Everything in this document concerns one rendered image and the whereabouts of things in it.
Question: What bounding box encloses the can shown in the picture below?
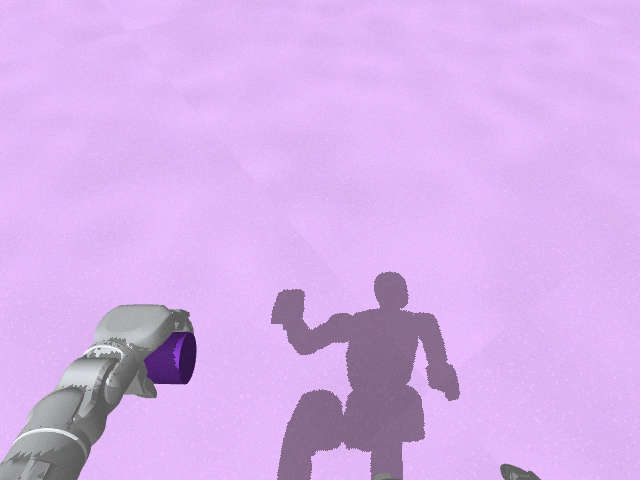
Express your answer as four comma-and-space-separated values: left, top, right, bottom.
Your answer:
143, 332, 196, 384

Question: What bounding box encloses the right robot hand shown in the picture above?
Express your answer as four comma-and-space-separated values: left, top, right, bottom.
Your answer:
500, 464, 541, 480

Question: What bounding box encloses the left robot hand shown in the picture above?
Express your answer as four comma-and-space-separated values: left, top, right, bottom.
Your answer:
94, 304, 194, 398

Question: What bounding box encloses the left robot arm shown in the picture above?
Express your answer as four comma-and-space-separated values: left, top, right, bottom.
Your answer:
0, 341, 139, 480

